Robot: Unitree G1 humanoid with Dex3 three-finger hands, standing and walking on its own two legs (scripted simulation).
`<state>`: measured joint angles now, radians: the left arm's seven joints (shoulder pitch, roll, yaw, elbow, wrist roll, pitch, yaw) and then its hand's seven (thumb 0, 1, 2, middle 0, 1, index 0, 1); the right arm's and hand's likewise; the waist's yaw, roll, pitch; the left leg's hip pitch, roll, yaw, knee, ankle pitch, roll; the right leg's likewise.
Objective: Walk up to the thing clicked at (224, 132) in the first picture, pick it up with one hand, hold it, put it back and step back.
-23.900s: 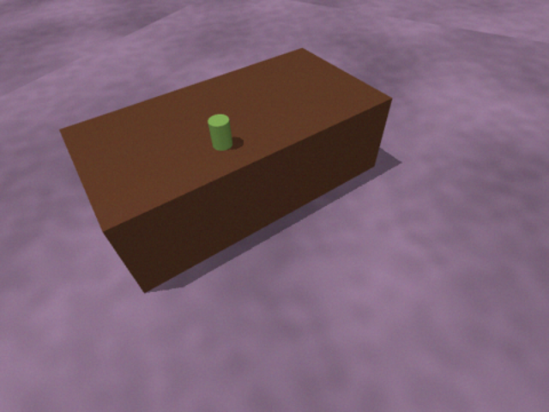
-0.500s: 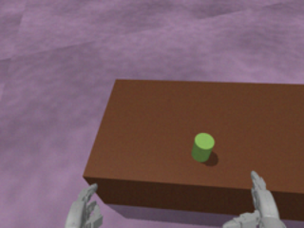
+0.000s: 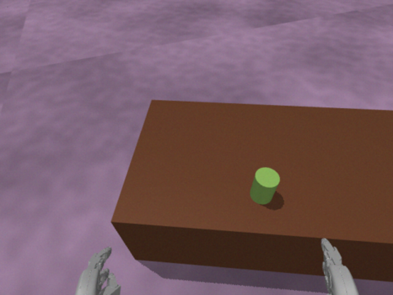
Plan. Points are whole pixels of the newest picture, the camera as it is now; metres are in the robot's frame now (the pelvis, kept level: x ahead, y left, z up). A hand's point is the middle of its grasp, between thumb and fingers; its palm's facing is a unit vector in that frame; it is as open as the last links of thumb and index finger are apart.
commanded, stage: home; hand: right
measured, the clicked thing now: (264, 186) +0.53 -0.19 -0.25
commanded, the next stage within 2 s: stand in 1.56 s
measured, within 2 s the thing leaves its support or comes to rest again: neither
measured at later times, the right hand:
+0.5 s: hand (314, 282) +0.18 -0.20 -0.05, palm faces +0.11 +0.96 -0.27, open 17.6 cm
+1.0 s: hand (315, 281) +0.19 -0.20 -0.05, palm faces +0.11 +0.96 -0.27, open 17.6 cm
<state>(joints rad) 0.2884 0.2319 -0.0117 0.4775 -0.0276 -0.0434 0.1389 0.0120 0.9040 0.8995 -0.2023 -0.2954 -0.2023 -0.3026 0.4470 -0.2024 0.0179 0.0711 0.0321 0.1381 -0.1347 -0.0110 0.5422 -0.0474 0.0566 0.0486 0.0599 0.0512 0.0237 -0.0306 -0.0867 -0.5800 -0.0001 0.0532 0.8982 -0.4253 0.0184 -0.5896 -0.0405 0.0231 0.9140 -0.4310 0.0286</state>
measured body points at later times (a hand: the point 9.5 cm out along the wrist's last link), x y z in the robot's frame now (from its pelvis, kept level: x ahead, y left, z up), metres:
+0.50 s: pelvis +0.01 -0.02 +0.00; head +0.03 -0.02 +0.45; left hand +0.17 +0.22 -0.07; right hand +0.18 -0.25 -0.03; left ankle +0.02 +0.11 -0.69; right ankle +0.02 -0.14 -0.69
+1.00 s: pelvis +0.01 -0.02 +0.00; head +0.04 -0.02 +0.45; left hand +0.17 +0.23 -0.07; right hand +0.18 -0.25 -0.03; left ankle +0.02 +0.11 -0.69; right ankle +0.02 -0.14 -0.69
